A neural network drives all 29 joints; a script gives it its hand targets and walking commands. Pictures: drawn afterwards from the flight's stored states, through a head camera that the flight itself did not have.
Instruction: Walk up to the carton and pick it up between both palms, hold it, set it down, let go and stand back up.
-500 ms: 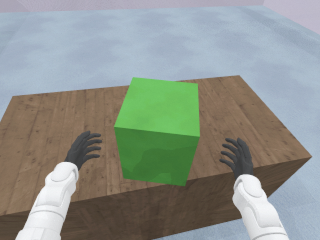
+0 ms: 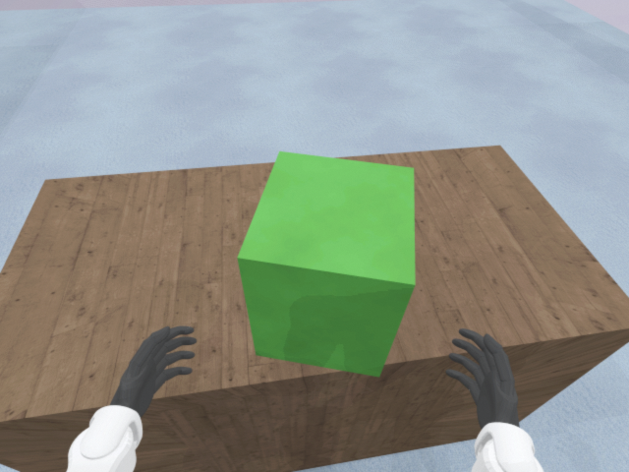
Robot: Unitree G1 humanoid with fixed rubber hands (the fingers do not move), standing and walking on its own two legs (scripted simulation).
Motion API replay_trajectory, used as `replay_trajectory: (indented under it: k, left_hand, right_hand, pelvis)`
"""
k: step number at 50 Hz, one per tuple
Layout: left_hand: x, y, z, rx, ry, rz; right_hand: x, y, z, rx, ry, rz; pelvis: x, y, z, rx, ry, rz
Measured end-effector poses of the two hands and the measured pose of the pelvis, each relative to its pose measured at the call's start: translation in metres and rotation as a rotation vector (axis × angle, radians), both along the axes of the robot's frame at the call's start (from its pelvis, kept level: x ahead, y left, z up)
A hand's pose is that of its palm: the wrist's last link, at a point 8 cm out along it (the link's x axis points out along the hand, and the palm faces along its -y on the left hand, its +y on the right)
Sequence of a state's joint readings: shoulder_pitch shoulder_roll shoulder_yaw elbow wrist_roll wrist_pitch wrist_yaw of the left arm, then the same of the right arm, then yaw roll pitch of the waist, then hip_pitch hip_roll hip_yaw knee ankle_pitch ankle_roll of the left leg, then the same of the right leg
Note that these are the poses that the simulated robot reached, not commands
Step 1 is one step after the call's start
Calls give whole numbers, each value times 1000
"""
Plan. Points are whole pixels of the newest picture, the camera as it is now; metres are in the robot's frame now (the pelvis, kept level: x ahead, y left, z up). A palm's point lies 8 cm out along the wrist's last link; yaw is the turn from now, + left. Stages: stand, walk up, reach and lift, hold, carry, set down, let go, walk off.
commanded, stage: set down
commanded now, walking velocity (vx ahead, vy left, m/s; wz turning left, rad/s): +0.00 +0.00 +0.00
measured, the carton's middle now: (330, 266) +0.40 -0.02 +0.01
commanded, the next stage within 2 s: let go in 1.34 s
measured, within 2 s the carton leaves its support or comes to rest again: neither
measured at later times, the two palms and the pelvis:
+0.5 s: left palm (125, 440) +0.18 +0.24 -0.02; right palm (487, 438) +0.16 -0.18 -0.01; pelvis +0.00 +0.00 +0.00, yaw +0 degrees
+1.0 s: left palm (138, 460) +0.16 +0.23 -0.05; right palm (491, 453) +0.15 -0.20 -0.05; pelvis +0.01 +0.00 +0.00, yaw +0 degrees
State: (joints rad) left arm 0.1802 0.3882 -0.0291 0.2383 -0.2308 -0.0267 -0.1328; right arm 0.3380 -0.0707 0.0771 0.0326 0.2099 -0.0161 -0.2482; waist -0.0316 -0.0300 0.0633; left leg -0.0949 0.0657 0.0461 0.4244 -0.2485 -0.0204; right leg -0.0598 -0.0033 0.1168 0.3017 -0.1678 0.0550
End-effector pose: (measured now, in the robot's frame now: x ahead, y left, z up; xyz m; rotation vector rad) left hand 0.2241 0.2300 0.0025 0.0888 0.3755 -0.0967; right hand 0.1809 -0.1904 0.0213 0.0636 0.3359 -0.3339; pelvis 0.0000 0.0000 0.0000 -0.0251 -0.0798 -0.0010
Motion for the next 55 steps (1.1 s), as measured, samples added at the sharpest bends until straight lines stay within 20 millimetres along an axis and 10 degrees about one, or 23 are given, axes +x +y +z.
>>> replay_trajectory:
  k: [18, 55]
  left_hand:
    - [-45, 10, -20, 11, 85, 31]
    - [-58, -1, -62, 37, 348, 166]
  right_hand:
    - [-21, 5, -13, -16, 33, 31]
    - [-26, -17, -76, -59, 242, 160]
  pelvis:
    - [-1, 0, 0, 0, -17, 0]
    - [10, 1, 0, -1, -17, 1]
